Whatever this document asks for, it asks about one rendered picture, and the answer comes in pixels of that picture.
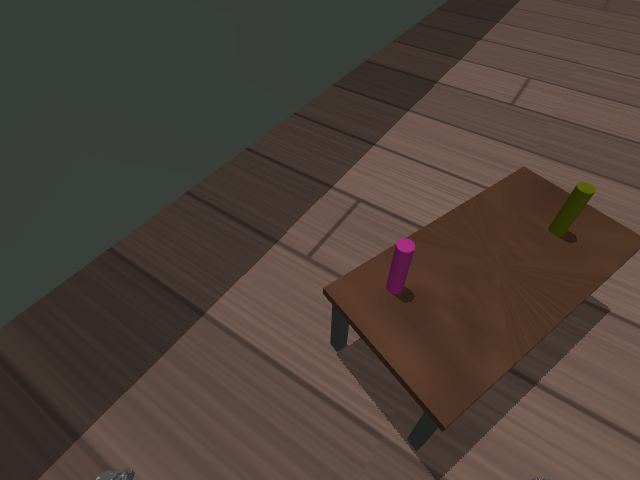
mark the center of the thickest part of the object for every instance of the coffee table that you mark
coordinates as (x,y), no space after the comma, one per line
(486,283)

